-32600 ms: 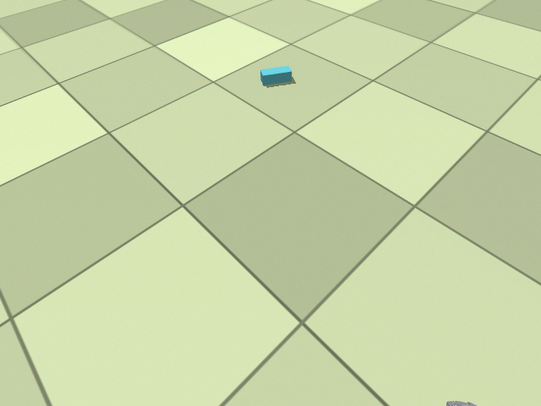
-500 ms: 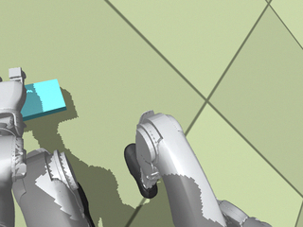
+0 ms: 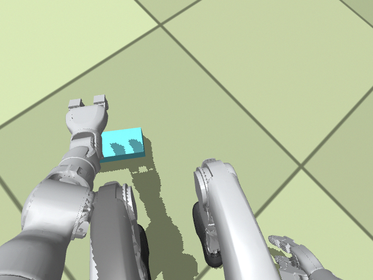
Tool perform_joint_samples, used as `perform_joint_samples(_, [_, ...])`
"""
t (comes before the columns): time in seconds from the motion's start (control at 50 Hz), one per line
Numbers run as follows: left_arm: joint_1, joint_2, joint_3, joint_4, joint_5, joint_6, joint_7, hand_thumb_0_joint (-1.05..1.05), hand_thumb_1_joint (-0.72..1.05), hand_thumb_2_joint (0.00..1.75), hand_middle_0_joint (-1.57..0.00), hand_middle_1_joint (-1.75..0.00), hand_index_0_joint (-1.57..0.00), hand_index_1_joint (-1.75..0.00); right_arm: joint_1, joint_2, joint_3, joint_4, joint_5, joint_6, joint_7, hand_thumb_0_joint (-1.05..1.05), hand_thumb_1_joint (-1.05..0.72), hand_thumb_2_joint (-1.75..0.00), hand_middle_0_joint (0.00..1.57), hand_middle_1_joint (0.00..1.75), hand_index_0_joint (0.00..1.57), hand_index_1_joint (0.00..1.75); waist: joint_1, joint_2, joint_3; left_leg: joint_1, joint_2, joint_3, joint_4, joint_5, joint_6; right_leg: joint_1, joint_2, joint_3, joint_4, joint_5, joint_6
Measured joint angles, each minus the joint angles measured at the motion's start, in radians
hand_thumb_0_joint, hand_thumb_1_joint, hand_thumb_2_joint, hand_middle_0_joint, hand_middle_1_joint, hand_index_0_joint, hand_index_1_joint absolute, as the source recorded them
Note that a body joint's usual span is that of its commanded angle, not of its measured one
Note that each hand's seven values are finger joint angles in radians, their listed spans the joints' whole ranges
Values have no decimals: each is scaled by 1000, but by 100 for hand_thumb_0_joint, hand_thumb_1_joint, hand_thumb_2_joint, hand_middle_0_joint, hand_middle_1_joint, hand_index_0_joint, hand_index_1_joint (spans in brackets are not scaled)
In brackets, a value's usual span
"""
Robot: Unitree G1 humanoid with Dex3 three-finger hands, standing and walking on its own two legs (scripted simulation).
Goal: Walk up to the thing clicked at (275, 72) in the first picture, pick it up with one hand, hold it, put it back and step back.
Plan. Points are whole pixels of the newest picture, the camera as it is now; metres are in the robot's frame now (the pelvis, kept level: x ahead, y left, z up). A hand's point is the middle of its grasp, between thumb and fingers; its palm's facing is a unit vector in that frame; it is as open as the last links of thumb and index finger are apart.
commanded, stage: withdraw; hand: left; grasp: from above
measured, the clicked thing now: (111, 146) +0.48 +0.15 -0.34
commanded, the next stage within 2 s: home in 0.38 s
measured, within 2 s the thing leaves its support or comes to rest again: neither
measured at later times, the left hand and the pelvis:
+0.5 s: hand (79, 133) +0.48 +0.20 -0.18, palm faces -0.37 +0.00 -0.93, open 14.1 cm; pelvis +0.00 +0.00 -0.03, yaw +0 degrees
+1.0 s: hand (70, 158) +0.37 +0.17 -0.03, palm faces -0.37 -0.49 -0.79, open 8.4 cm; pelvis +0.00 +0.00 +0.10, yaw +1 degrees
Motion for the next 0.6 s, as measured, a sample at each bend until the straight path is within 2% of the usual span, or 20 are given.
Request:
perform_joint_samples(0.06, [-9, -6, -8, 23, 24, -44, -28, 0, -52, 104, -13, -101, -11, -104, 0, -1, 12, -12, -6, 2, -42, 0, -92, -91, 19, 30, 20, 30, -4, -18, 13, 13, -7, -1, -14, 13, -5, 11, -7, -1, -5, 6, -9])
perform_joint_samples(0.1, [-10, -3, -9, 39, 51, -75, -19, 0, -51, 104, -13, -101, -11, -103, 2, -3, 20, -21, -14, -1, -64, 0, -92, -91, 19, 30, 20, 30, -10, -29, 28, 12, -11, -3, -13, 20, -10, 10, -10, -2, -1, 10, -14])
perform_joint_samples(0.16, [-7, 12, 10, 77, 97, -116, 26, 0, -51, 103, -13, -101, -11, -103, 5, -10, 32, -35, -29, -14, -85, 0, -92, -91, 19, 30, 20, 30, -23, -45, 52, -6, -14, -7, 2, 25, -15, -9, -13, -7, 16, 16, -20])
perform_joint_samples(0.22, [5, 44, 50, 96, 136, -153, 80, 0, -51, 104, -13, -102, -11, -104, 9, -16, 38, -43, -46, -30, -96, 0, -92, -91, 20, 30, 20, 30, -34, -57, 80, -34, -15, -13, 32, 26, -20, -37, -14, -12, 43, 19, -22])
perform_joint_samples(0.3, [12, 96, 109, 75, 158, -172, 147, 0, -53, 104, -12, -103, -10, -104, 13, -14, 29, -40, -65, -35, -102, 0, -92, -91, 19, 30, 20, 30, -38, -65, 117, -70, -16, -16, 78, 22, -24, -70, -14, -16, 82, 18, -20])
perform_joint_samples(0.36, [10, 132, 135, 42, 150, -161, 173, 0, -54, 104, -11, -103, -10, -104, 16, -5, 16, -28, -77, -31, -96, 1, -92, -91, 19, 30, 20, 30, -33, -57, 127, -90, -16, -17, 105, 13, -19, -86, -14, -16, 103, 11, -14])
perform_joint_samples(0.42, [-12, 149, 124, 26, 124, -136, 164, 0, -55, 104, -11, -102, -9, -104, 18, 11, 4, -8, -76, -22, -89, 1, -92, -91, 19, 30, 20, 30, -21, -41, 119, -99, -16, -16, 116, 1, -10, -89, -14, -15, 109, -1, -5])
perform_joint_samples(0.54, [-77, 119, 57, 47, 70, -96, 77, 0, -54, 103, -11, -101, -10, -102, 37, 44, 4, 21, -51, -10, -83, 1, -92, -91, 20, 30, 20, 30, 1, -12, 71, -72, -16, -6, 91, -21, 6, -55, -13, -6, 81, -28, 9])
perform_joint_samples(0.6, [-85, 90, 54, 42, 58, -94, 35, 0, -48, 100, -14, -95, -13, -95, 52, 51, 16, 12, -33, -1, -82, 1, -91, -90, 20, 30, 20, 30, 0, -4, 52, -50, -16, -4, 67, -23, 9, -32, -13, -4, 57, -31, 12])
